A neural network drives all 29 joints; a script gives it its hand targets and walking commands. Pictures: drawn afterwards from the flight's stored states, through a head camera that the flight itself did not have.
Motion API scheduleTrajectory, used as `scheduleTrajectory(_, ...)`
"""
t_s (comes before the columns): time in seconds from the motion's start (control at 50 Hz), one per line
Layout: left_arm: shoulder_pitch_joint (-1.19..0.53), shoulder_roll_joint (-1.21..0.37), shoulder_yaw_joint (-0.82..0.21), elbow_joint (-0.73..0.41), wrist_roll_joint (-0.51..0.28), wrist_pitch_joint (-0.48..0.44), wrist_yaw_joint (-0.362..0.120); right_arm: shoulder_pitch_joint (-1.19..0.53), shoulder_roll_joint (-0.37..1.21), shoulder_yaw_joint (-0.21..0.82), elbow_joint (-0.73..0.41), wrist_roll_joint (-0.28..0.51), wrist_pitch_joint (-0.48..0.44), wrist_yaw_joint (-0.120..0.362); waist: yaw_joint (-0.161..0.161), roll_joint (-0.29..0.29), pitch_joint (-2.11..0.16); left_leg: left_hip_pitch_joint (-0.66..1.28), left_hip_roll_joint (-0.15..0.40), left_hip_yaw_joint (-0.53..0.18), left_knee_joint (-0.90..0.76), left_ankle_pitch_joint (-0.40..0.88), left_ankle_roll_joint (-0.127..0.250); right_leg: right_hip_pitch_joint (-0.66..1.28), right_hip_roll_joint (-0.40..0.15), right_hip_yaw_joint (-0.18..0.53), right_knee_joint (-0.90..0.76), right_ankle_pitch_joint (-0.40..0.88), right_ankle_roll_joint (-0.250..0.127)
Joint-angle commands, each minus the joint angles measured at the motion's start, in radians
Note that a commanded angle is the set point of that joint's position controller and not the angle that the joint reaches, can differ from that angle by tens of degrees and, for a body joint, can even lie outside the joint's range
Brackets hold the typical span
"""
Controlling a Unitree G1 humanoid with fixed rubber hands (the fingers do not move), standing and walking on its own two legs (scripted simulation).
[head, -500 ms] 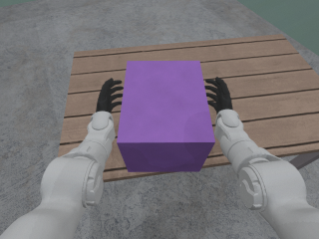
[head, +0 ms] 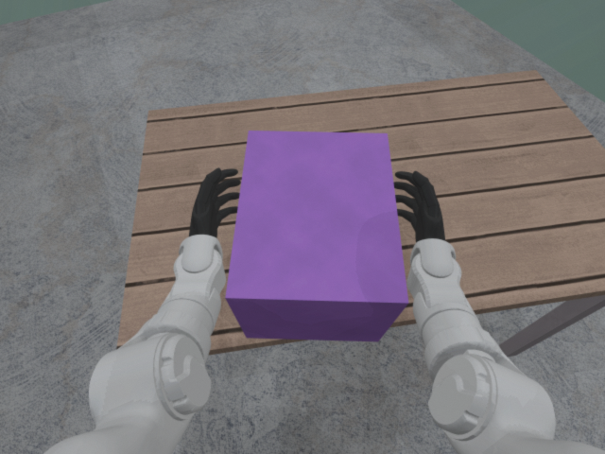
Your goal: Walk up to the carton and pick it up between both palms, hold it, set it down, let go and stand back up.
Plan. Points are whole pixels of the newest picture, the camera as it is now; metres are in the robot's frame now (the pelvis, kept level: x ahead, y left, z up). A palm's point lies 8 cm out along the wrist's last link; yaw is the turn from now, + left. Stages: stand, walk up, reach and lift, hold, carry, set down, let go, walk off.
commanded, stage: reach and lift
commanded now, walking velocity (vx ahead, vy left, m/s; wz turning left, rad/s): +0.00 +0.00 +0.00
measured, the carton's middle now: (314, 238) +0.45 -0.02 -0.03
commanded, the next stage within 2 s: none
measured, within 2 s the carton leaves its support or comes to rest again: leaves its support in 1.16 s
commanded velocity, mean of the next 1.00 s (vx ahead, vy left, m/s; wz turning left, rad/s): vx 0.00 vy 0.00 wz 0.00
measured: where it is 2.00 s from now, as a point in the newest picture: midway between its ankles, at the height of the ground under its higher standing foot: outside the picture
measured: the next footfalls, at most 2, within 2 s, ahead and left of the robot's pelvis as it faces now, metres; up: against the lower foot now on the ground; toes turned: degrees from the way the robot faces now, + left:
none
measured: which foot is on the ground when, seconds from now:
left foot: down 0.00-1.00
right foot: down 0.00-1.00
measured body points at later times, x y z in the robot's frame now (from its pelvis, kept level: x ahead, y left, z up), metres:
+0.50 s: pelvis +0.02 +0.00 +0.01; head +0.10 +0.01 +0.45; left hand +0.44 +0.14 +0.03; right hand +0.42 -0.17 +0.03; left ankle +0.00 +0.12 -0.74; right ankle +0.01 -0.12 -0.74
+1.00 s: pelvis +0.02 +0.00 +0.01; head +0.09 +0.01 +0.45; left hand +0.43 +0.14 +0.04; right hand +0.41 -0.17 +0.03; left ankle +0.00 +0.12 -0.74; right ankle +0.01 -0.12 -0.74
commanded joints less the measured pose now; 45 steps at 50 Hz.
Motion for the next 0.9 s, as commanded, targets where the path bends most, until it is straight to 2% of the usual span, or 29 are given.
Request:
scheduleTrajectory(0.0,-0.346,-0.450,-0.096,-0.042,0.123,0.060,-0.127,-0.348,0.486,0.227,0.005,-0.126,-0.017,0.162,0.020,-0.026,-0.407,0.184,-0.025,0.062,-0.088,0.232,-0.021,0.422,0.025,-0.035,-0.012,0.323,0.015)
scheduleTrajectory(0.08,-0.355,-0.479,-0.119,-0.126,0.125,0.068,-0.116,-0.365,0.501,0.234,-0.028,-0.135,-0.038,0.158,0.015,-0.031,-0.464,0.228,-0.022,0.072,-0.078,0.297,-0.035,0.450,0.029,-0.041,-0.019,0.376,0.023)
scheduleTrajectory(0.26,-0.293,-0.535,-0.147,-0.219,0.151,0.105,-0.105,-0.351,0.528,0.253,-0.034,-0.121,-0.069,0.145,0.028,-0.002,-0.459,0.253,-0.023,0.076,-0.070,0.408,-0.047,0.505,0.029,-0.043,-0.025,0.472,0.016)
scheduleTrajectory(0.38,-0.267,-0.547,-0.157,-0.244,0.155,0.120,-0.106,-0.344,0.528,0.263,-0.038,-0.113,-0.078,0.142,0.029,-0.012,-0.440,0.237,-0.025,0.075,-0.089,0.385,-0.039,0.539,0.025,-0.041,-0.029,0.479,0.018)
scheduleTrajectory(0.52,-0.258,-0.553,-0.163,-0.261,0.154,0.139,-0.105,-0.331,0.520,0.264,-0.053,-0.107,-0.068,0.143,0.031,-0.020,-0.429,0.245,-0.025,0.074,-0.119,0.325,-0.031,0.529,0.022,-0.040,-0.055,0.412,0.018)
scheduleTrajectory(0.66,-0.261,-0.567,-0.172,-0.284,0.155,0.147,-0.098,-0.338,0.514,0.256,-0.066,-0.107,-0.070,0.145,0.035,-0.009,-0.443,0.276,-0.020,0.075,-0.121,0.332,-0.037,0.488,0.025,-0.048,-0.077,0.361,0.010)
scheduleTrajectory(0.78,-0.235,-0.598,-0.224,-0.295,0.140,0.140,-0.086,-0.342,0.523,0.306,-0.053,-0.086,-0.095,0.138,0.043,0.014,-0.485,0.297,-0.014,0.079,-0.097,0.433,-0.053,0.508,0.035,-0.051,-0.069,0.434,-0.005)
scheduleTrajectory(0.88,-0.217,-0.603,-0.256,-0.288,0.118,0.133,-0.091,-0.337,0.529,0.357,-0.041,-0.064,-0.103,0.128,0.044,-0.002,-0.466,0.255,-0.018,0.080,-0.105,0.426,-0.045,0.584,0.031,-0.038,-0.053,0.502,-0.001)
